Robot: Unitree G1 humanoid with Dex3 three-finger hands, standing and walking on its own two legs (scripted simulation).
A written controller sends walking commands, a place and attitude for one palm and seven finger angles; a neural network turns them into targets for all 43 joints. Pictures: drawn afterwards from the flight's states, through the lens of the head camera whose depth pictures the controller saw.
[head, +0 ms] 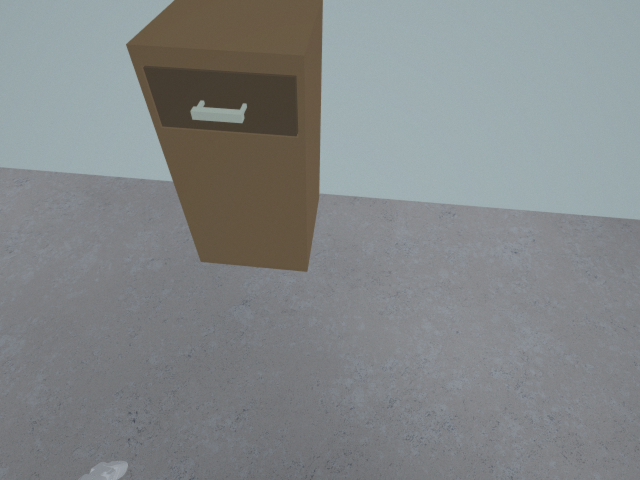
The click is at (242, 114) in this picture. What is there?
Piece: drawer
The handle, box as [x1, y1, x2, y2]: [190, 100, 246, 122]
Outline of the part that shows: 190,111 192,119 242,122 244,118 243,113 246,104 243,103 239,110 203,107 202,106 204,102 200,100 197,106 193,106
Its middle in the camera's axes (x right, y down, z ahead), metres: -0.27 -0.34 +1.01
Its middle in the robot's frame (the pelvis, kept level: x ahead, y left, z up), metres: +0.97 +0.31 -0.06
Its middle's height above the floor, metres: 0.71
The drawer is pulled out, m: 0.00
